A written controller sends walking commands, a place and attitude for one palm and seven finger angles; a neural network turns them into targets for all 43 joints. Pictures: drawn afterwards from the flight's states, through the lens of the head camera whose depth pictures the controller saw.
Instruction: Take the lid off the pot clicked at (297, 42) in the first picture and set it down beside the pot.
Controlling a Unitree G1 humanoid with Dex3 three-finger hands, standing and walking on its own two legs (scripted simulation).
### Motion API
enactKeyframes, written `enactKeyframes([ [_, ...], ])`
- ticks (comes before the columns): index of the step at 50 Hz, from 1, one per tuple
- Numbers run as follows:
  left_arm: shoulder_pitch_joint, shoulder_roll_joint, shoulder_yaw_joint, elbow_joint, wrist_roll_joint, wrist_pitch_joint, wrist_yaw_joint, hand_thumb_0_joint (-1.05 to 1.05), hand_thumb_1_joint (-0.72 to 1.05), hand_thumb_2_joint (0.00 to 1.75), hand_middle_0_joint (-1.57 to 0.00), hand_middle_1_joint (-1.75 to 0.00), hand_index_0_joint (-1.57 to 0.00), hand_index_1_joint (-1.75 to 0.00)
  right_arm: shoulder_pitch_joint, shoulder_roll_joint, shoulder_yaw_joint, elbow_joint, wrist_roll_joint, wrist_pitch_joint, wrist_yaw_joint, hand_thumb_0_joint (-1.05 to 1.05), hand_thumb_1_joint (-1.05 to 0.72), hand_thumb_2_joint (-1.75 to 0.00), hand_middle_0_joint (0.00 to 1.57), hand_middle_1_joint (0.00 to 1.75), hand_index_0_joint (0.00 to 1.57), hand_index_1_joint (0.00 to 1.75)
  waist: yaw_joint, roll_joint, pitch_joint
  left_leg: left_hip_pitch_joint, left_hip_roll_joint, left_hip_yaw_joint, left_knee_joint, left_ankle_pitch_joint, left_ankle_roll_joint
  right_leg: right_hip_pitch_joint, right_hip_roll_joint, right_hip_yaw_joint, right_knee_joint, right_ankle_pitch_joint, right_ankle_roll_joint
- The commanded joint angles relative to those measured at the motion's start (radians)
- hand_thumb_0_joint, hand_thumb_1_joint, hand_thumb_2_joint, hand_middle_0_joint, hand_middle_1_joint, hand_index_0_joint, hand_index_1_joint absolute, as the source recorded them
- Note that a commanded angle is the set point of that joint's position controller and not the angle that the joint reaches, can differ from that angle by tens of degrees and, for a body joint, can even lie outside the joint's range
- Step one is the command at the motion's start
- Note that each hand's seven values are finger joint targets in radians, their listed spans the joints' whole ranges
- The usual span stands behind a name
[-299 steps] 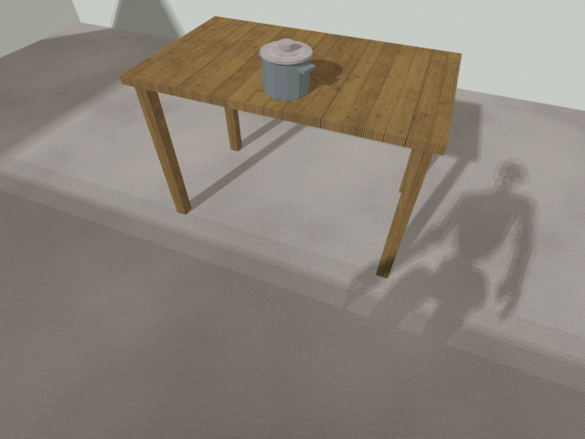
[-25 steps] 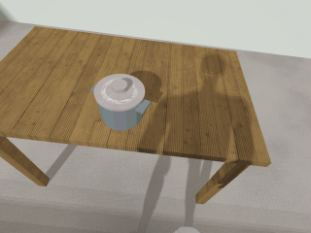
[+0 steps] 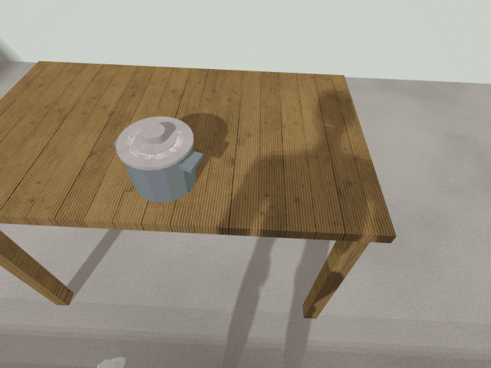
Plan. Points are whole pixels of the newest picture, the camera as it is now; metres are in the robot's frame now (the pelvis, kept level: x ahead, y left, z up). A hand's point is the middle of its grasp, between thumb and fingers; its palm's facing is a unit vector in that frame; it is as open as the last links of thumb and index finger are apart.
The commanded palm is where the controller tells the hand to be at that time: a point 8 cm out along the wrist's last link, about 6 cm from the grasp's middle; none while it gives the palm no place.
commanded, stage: come to a stop and stand still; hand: left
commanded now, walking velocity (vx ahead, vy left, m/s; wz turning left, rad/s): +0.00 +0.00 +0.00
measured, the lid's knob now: (153, 133) +0.53 +0.21 +0.07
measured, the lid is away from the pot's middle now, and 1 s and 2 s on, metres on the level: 0.00 0.00 0.00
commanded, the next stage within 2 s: look again from close up in 0.06 s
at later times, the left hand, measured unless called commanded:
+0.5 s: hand out of the picture -0.02 +0.21 -0.17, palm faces +0.01 -0.98 -0.20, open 7.4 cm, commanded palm none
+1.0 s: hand out of the picture -0.04 +0.21 -0.17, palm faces +0.03 -0.99 -0.16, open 7.4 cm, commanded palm none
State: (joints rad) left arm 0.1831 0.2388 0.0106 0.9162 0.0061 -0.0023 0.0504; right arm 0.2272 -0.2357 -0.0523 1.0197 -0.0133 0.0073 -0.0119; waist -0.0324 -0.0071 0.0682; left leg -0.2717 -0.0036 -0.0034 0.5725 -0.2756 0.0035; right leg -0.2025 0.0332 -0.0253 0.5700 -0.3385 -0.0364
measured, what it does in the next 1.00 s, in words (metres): stands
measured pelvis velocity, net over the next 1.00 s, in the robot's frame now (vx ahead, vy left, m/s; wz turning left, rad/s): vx -0.01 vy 0.05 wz -0.01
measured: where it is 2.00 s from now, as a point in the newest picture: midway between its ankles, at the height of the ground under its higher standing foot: outside the picture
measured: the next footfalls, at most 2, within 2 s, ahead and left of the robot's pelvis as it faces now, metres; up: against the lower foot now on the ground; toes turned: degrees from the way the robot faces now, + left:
none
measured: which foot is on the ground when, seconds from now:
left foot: down 0.00-1.00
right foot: down 0.00-1.00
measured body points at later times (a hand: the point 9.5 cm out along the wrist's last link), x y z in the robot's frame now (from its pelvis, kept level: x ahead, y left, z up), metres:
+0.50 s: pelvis -0.01 +0.03 +0.01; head +0.00 +0.04 +0.46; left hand -0.02 +0.26 -0.15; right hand +0.01 -0.21 -0.14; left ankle +0.02 +0.12 -0.73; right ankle -0.02 -0.09 -0.73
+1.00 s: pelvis -0.01 +0.05 +0.01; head +0.00 +0.06 +0.46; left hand -0.04 +0.26 -0.15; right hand -0.03 -0.16 -0.15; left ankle +0.02 +0.12 -0.73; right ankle -0.02 -0.09 -0.73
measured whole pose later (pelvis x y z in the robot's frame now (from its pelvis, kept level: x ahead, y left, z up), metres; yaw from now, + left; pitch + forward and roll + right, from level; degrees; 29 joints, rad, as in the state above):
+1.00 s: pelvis -0.01 +0.05 +0.01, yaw +0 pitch +0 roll +0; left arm 0.37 0.13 -0.01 1.08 0.01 -0.02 0.04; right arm 0.31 -0.12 -0.01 1.13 -0.01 -0.02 -0.02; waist 0.01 -0.02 0.03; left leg -0.26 -0.07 0.03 0.44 -0.18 0.08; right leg -0.20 -0.03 0.01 0.46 -0.25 0.03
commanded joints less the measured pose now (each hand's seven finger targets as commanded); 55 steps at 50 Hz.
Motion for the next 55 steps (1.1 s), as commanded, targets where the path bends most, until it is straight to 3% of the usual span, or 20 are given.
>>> enactKeyframes([
  [1,0.083,0.098,0.013,-0.040,-0.006,-0.023,0.008,0.00,0.90,0.90,-0.20,-0.30,-0.20,-0.30,-0.013,-0.051,0.017,-0.045,0.002,-0.030,-0.006,0.00,-0.90,-0.90,0.20,0.30,0.20,0.30,0.043,0.113,-0.149,0.113,0.115,-0.109,-0.093,0.471,0.035,0.054,-0.141,0.117,-0.119,0.418,0.033],
  [5,0.064,0.087,0.003,-0.032,0.002,-0.019,0.003,0.00,0.90,0.90,-0.20,-0.30,-0.20,-0.30,-0.015,-0.047,0.019,-0.036,0.001,-0.015,-0.001,0.00,-0.90,-0.90,0.20,0.30,0.20,0.30,0.029,-0.016,-0.053,0.043,0.096,-0.106,-0.132,0.162,0.016,-0.018,-0.148,0.154,-0.217,0.157,0.021],
  [6,0.066,0.087,0.002,-0.032,0.003,-0.019,0.002,0.00,0.90,0.90,-0.20,-0.30,-0.20,-0.30,0.000,-0.044,0.020,-0.033,-0.001,-0.016,0.001,0.00,-0.90,-0.90,0.20,0.30,0.20,0.30,0.027,0.006,-0.069,0.057,0.100,-0.103,-0.148,0.149,0.014,-0.014,-0.148,0.152,-0.217,0.128,0.012],
  [8,0.074,0.078,0.000,-0.028,0.005,-0.021,0.000,0.00,0.90,0.90,-0.20,-0.30,-0.20,-0.30,-0.002,-0.039,0.020,-0.023,-0.002,-0.015,0.003,0.00,-0.90,-0.90,0.20,0.30,0.20,0.30,0.023,0.001,-0.034,0.040,0.093,-0.104,-0.149,0.086,0.010,-0.057,-0.148,0.161,-0.240,0.045,0.003],
  [16,0.142,0.053,0.001,0.007,0.009,-0.030,-0.004,0.00,0.90,0.90,-0.20,-0.30,-0.20,-0.30,0.026,-0.016,0.023,-0.007,0.000,-0.029,0.002,0.00,-0.90,-0.90,0.20,0.30,0.20,0.30,0.029,0.032,-0.039,0.048,0.103,-0.118,-0.179,0.109,0.023,-0.052,-0.142,0.143,-0.221,0.093,-0.005],
  [20,0.176,0.042,-0.005,0.036,0.008,-0.033,-0.005,0.00,0.90,0.90,-0.20,-0.30,-0.20,-0.30,0.036,-0.015,0.027,0.011,0.004,-0.032,0.002,0.00,-0.90,-0.90,0.20,0.30,0.20,0.30,0.030,0.018,-0.034,0.044,0.102,-0.126,-0.184,0.117,0.029,-0.050,-0.144,0.141,-0.219,0.110,-0.007],
  [24,0.207,0.037,-0.010,0.064,0.008,-0.031,-0.006,0.00,0.90,0.90,-0.20,-0.30,-0.20,-0.30,0.053,-0.018,0.030,0.025,0.005,-0.035,0.000,0.00,-0.90,-0.90,0.20,0.30,0.20,0.30,0.034,0.050,-0.024,0.035,0.106,-0.136,-0.207,0.093,0.035,-0.045,-0.140,0.127,-0.212,0.097,-0.008],
  [30,0.250,0.021,-0.014,0.105,0.009,-0.029,-0.006,0.00,0.90,0.90,-0.20,-0.30,-0.20,-0.30,0.079,-0.012,0.032,0.047,0.008,-0.037,-0.002,0.00,-0.90,-0.90,0.20,0.30,0.20,0.30,0.037,0.022,-0.006,0.026,0.107,-0.147,-0.237,0.047,0.041,-0.047,-0.139,0.111,-0.205,0.080,-0.007],
  [34,0.270,0.010,-0.014,0.122,0.010,-0.026,-0.006,0.00,0.90,0.90,-0.20,-0.30,-0.20,-0.30,0.092,-0.005,0.030,0.059,0.008,-0.038,-0.003,0.00,-0.90,-0.90,0.20,0.30,0.20,0.30,0.041,0.034,0.008,0.012,0.107,-0.155,-0.259,-0.007,0.044,-0.055,-0.137,0.108,-0.199,0.055,-0.008],
  [46,0.300,-0.016,-0.009,0.149,0.012,-0.025,-0.004,0.00,0.90,0.90,-0.20,-0.30,-0.20,-0.30,0.131,0.022,0.030,0.077,0.010,-0.046,-0.008,0.00,-0.90,-0.90,0.20,0.30,0.20,0.30,0.049,0.037,0.001,0.019,0.112,-0.161,-0.278,0.025,0.052,-0.045,-0.136,0.092,-0.179,0.090,-0.006],
  [50,0.297,-0.031,-0.010,0.153,0.011,-0.025,-0.003,0.00,0.90,0.90,-0.20,-0.30,-0.20,-0.30,0.141,0.028,0.031,0.086,0.008,-0.044,-0.010,0.00,-0.90,-0.90,0.20,0.30,0.20,0.30,0.043,0.017,0.029,0.013,0.105,-0.153,-0.269,0.018,0.049,-0.067,-0.140,0.102,-0.183,0.082,-0.008],
  [55,0.299,-0.034,-0.008,0.153,0.011,-0.026,-0.004,0.00,0.90,0.90,-0.20,-0.30,-0.20,-0.30,0.150,0.034,0.030,0.088,0.007,-0.044,-0.010,0.00,-0.90,-0.90,0.20,0.30,0.20,0.30,0.042,0.021,0.017,0.020,0.102,-0.146,-0.264,0.015,0.050,-0.070,-0.143,0.112,-0.182,0.083,-0.011],
])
